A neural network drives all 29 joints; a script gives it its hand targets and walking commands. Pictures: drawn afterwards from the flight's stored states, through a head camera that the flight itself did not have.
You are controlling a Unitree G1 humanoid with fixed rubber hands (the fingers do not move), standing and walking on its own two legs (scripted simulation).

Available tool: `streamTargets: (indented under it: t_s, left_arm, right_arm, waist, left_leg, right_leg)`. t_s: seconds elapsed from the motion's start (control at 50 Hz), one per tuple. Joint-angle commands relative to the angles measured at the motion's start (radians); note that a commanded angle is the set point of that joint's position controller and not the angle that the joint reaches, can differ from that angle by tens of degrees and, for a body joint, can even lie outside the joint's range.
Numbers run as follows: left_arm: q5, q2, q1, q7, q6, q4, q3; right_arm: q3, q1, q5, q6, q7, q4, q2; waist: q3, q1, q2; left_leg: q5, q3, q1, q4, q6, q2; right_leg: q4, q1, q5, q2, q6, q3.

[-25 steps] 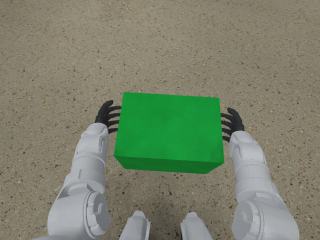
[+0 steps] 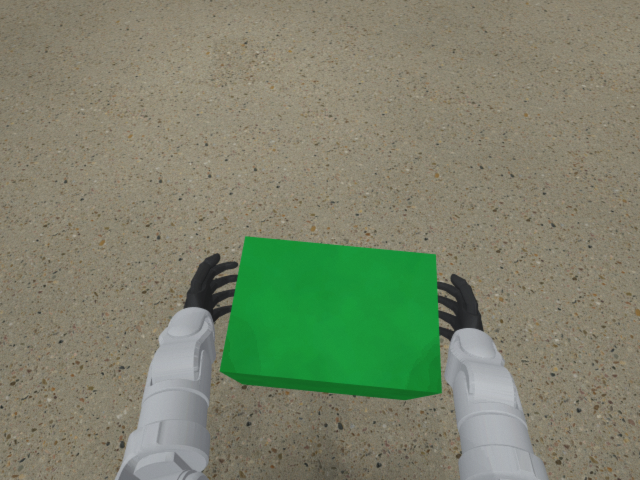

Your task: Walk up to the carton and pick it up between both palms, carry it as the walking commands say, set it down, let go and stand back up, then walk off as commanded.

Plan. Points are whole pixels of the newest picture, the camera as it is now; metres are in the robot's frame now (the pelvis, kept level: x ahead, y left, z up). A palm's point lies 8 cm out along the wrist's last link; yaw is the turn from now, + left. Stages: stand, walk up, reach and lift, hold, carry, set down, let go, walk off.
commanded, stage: reach and lift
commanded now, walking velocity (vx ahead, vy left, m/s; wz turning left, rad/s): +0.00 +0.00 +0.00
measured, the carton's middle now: (331, 324) +0.36 +0.01 -0.12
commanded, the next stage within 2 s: hold in 1.86 s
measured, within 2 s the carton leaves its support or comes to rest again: neither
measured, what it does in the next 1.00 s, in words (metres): stands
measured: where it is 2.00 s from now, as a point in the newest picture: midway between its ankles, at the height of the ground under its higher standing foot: outside the picture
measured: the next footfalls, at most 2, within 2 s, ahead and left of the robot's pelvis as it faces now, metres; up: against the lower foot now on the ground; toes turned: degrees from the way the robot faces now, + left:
none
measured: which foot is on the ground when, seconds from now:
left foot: down 0.00-1.00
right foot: down 0.00-1.00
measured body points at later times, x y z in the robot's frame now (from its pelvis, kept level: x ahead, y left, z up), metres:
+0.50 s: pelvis +0.01 +0.01 +0.03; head +0.03 +0.01 +0.48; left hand +0.34 +0.18 +0.03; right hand +0.32 -0.17 +0.01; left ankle +0.02 +0.14 -0.71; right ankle +0.01 -0.12 -0.71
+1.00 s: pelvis +0.01 +0.01 +0.04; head -0.03 +0.01 +0.49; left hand +0.32 +0.18 +0.09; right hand +0.30 -0.18 +0.07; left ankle +0.02 +0.14 -0.71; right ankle +0.01 -0.12 -0.71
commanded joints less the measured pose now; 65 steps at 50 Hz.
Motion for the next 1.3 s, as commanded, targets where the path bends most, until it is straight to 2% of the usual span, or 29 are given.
streamTargets:
  t_s: [0.0,0.06,0.14,0.16,0.18,0.22,0.24,0.26,0.28,0.3,0.36,0.4,0.52,0.7,0.74,0.78,0.82,0.88,0.9,0.92,0.96,0.98,1.08,1.1,1.16,1.18,1.24,1.26,1.28]
  left_arm:
    - [-0.107,-0.845,-0.466,-0.342,0.019,0.055,-0.535]
    - [-0.091,-0.858,-0.451,-0.351,0.044,0.08,-0.503]
    - [-0.104,-0.885,-0.49,-0.352,0.057,0.047,-0.505]
    - [-0.121,-0.891,-0.498,-0.352,0.062,0.038,-0.521]
    - [-0.116,-0.897,-0.485,-0.356,0.067,0.031,-0.52]
    - [-0.101,-0.886,-0.446,-0.348,0.079,0.025,-0.514]
    - [-0.107,-0.884,-0.427,-0.348,0.09,0.011,-0.525]
    - [-0.115,-0.889,-0.422,-0.342,0.088,-0.026,-0.549]
    - [-0.121,-0.907,-0.398,-0.341,0.096,-0.012,-0.556]
    - [-0.123,-0.896,-0.388,-0.337,0.102,-0.033,-0.564]
    - [-0.148,-0.932,-0.386,-0.326,0.115,-0.05,-0.607]
    - [-0.135,-0.895,-0.377,-0.318,0.131,-0.057,-0.588]
    - [-0.142,-0.906,-0.357,-0.308,0.159,-0.08,-0.605]
    - [-0.157,-0.91,-0.363,-0.31,0.238,-0.125,-0.625]
    - [-0.171,-0.917,-0.345,-0.307,0.247,-0.162,-0.636]
    - [-0.188,-0.95,-0.348,-0.302,0.272,-0.169,-0.657]
    - [-0.201,-0.945,-0.355,-0.301,0.288,-0.213,-0.663]
    - [-0.199,-0.933,-0.323,-0.293,0.311,-0.246,-0.68]
    - [-0.219,-0.944,-0.345,-0.292,0.325,-0.287,-0.708]
    - [-0.208,-0.931,-0.327,-0.29,0.337,-0.265,-0.685]
    - [-0.186,-0.909,-0.274,-0.291,0.349,-0.257,-0.659]
    - [-0.194,-0.914,-0.293,-0.286,0.355,-0.274,-0.669]
    - [-0.167,-0.902,-0.306,-0.286,0.361,-0.245,-0.635]
    - [-0.175,-0.913,-0.319,-0.285,0.356,-0.266,-0.64]
    - [-0.178,-0.914,-0.315,-0.288,0.348,-0.279,-0.647]
    - [-0.19,-0.924,-0.305,-0.28,0.351,-0.292,-0.657]
    - [-0.191,-0.925,-0.311,-0.276,0.353,-0.329,-0.687]
    - [-0.212,-0.922,-0.312,-0.279,0.352,-0.371,-0.704]
    - [-0.185,-0.91,-0.286,-0.276,0.363,-0.336,-0.678]
  right_arm:
    - [0.544,-0.506,0.113,0.008,0.403,0.052,0.906]
    - [0.563,-0.579,0.133,0.022,0.404,0.002,0.913]
    - [0.556,-0.607,0.138,0.037,0.412,-0.019,0.918]
    - [0.55,-0.585,0.136,0.046,0.41,-0.006,0.917]
    - [0.569,-0.613,0.147,0.045,0.412,-0.034,0.926]
    - [0.547,-0.56,0.143,0.057,0.413,-0.01,0.922]
    - [0.541,-0.515,0.136,0.065,0.416,-0.008,0.905]
    - [0.549,-0.486,0.147,0.07,0.418,0.013,0.93]
    - [0.554,-0.477,0.151,0.067,0.417,-0.026,0.903]
    - [0.558,-0.465,0.153,0.079,0.417,-0.018,0.912]
    - [0.579,-0.496,0.176,0.079,0.421,-0.091,0.888]
    - [0.545,-0.45,0.159,0.105,0.418,-0.038,0.875]
    - [0.602,-0.501,0.18,0.135,0.414,-0.14,0.881]
    - [0.593,-0.476,0.195,0.203,0.418,-0.169,0.858]
    - [0.62,-0.472,0.2,0.227,0.422,-0.184,0.886]
    - [0.639,-0.513,0.232,0.235,0.428,-0.243,0.857]
    - [0.661,-0.515,0.236,0.254,0.428,-0.26,0.87]
    - [0.65,-0.472,0.222,0.276,0.425,-0.28,0.867]
    - [0.658,-0.452,0.233,0.287,0.423,-0.298,0.856]
    - [0.647,-0.449,0.217,0.303,0.423,-0.28,0.849]
    - [0.663,-0.442,0.234,0.314,0.422,-0.313,0.846]
    - [0.647,-0.43,0.222,0.324,0.422,-0.292,0.857]
    - [0.633,-0.475,0.207,0.325,0.431,-0.292,0.841]
    - [0.659,-0.507,0.216,0.321,0.435,-0.305,0.867]
    - [0.701,-0.572,0.243,0.306,0.432,-0.357,0.868]
    - [0.688,-0.53,0.231,0.316,0.432,-0.324,0.878]
    - [0.663,-0.447,0.217,0.306,0.427,-0.323,0.853]
    - [0.677,-0.428,0.219,0.311,0.425,-0.338,0.864]
    - [0.644,-0.393,0.204,0.321,0.424,-0.294,0.84]
  waist:
    - [-0.402,-0.031,-0.03]
    - [-0.387,0.009,-0.024]
    - [-0.375,0.009,-0.018]
    - [-0.363,-0.019,-0.024]
    - [-0.401,0.012,-0.041]
    - [-0.368,0.019,-0.012]
    - [-0.365,-0.004,-0.015]
    - [-0.365,0.014,0.005]
    - [-0.373,-0.004,0.021]
    - [-0.347,0.009,-0.004]
    - [-0.359,-0.019,0.04]
    - [-0.244,-0.01,0.035]
    - [-0.204,0.002,-0.024]
    - [-0.086,-0.02,0.03]
    - [-0.116,-0.006,-0.016]
    - [-0.129,-0.005,0.045]
    - [-0.115,-0.004,-0.006]
    - [-0.088,-0.023,-0.009]
    - [-0.086,-0.036,0.049]
    - [-0.053,-0.037,0.007]
    - [-0.042,-0.014,0.017]
    - [-0.02,-0.034,-0.009]
    - [0.048,-0.01,0.007]
    - [0.042,0.015,-0.011]
    - [-0.055,0.041,-0.011]
    - [-0.042,0.018,-0.037]
    - [-0.075,-0.002,0.019]
    - [-0.093,-0.013,-0.023]
    - [-0.058,-0.003,0.017]
  left_leg:
    - [0.194,0.09,0.41,-0.065,0.033,-0.055]
    - [0.17,0.096,0.419,-0.085,0.038,-0.064]
    - [0.162,0.099,0.498,-0.108,0.041,-0.061]
    - [0.181,0.093,0.526,-0.111,0.042,-0.057]
    - [0.213,0.091,0.563,-0.111,0.042,-0.06]
    - [0.278,0.09,0.563,-0.121,0.044,-0.061]
    - [0.295,0.087,0.585,-0.138,0.036,-0.056]
    - [0.32,0.086,0.607,-0.147,0.029,-0.057]
    - [0.358,0.08,0.649,-0.155,0.027,-0.054]
    - [0.345,0.082,0.652,-0.162,0.024,-0.054]
    - [0.382,0.067,0.74,-0.199,0.015,-0.046]
    - [0.34,0.07,0.709,-0.219,0.011,-0.051]
    - [0.28,0.064,0.771,-0.278,0.025,-0.047]
    - [0.225,0.08,0.79,-0.324,0.012,-0.049]
    - [0.241,0.073,0.851,-0.335,0.015,-0.046]
    - [0.252,0.075,0.849,-0.346,0.008,-0.044]
    - [0.263,0.072,0.868,-0.35,0.016,-0.043]
    - [0.287,0.064,0.891,-0.366,0.008,-0.041]
    - [0.297,0.075,0.91,-0.366,0.002,-0.051]
    - [0.266,0.066,0.897,-0.378,0.006,-0.043]
    - [0.264,0.079,0.896,-0.387,0.011,-0.054]
    - [0.247,0.075,0.906,-0.392,0.011,-0.052]
    - [0.161,0.078,0.887,-0.404,0.018,-0.057]
    - [0.157,0.082,0.884,-0.396,0.021,-0.059]
    - [0.233,0.09,0.912,-0.378,0.024,-0.064]
    - [0.257,0.08,0.938,-0.378,0.024,-0.055]
    - [0.328,0.084,0.971,-0.379,0.002,-0.057]
    - [0.349,0.078,0.977,-0.374,0.007,-0.052]
    - [0.347,0.081,0.952,-0.388,0.0,-0.053]
  right_leg:
    - [-0.11,0.355,0.21,0.034,0.015,-0.09]
    - [-0.132,0.451,0.195,0.026,0.016,-0.086]
    - [-0.154,0.477,0.171,0.036,0.018,-0.098]
    - [-0.158,0.485,0.198,0.035,0.021,-0.096]
    - [-0.163,0.502,0.208,0.044,0.025,-0.107]
    - [-0.17,0.507,0.285,0.037,0.023,-0.098]
    - [-0.181,0.545,0.311,0.043,0.021,-0.107]
    - [-0.18,0.557,0.324,0.046,0.021,-0.109]
    - [-0.201,0.559,0.352,0.045,0.015,-0.101]
    - [-0.211,0.569,0.333,0.05,0.02,-0.106]
    - [-0.25,0.593,0.354,0.048,0.009,-0.099]
    - [-0.272,0.598,0.324,0.044,0.007,-0.096]
    - [-0.334,0.704,0.281,0.037,0.011,-0.092]
    - [-0.387,0.746,0.243,0.027,0.002,-0.086]
    - [-0.39,0.775,0.242,0.037,0.008,-0.093]
    - [-0.395,0.812,0.254,0.035,-0.001,-0.086]
    - [-0.396,0.814,0.265,0.035,0.004,-0.089]
    - [-0.407,0.832,0.285,0.044,0.0,-0.085]
    - [-0.419,0.836,0.297,0.035,-0.005,-0.077]
    - [-0.417,0.837,0.271,0.043,-0.003,-0.093]
    - [-0.436,0.867,0.295,0.032,0.0,-0.077]
    - [-0.441,0.852,0.273,0.036,0.002,-0.08]
    - [-0.448,0.83,0.176,0.034,-0.003,-0.08]
    - [-0.443,0.831,0.159,0.035,-0.005,-0.086]
    - [-0.431,0.874,0.225,0.028,0.003,-0.073]
    - [-0.421,0.845,0.243,0.037,0.008,-0.08]
    - [-0.425,0.857,0.314,0.038,-0.001,-0.074]
    - [-0.415,0.883,0.345,0.046,0.003,-0.076]
    - [-0.429,0.888,0.339,0.041,-0.002,-0.071]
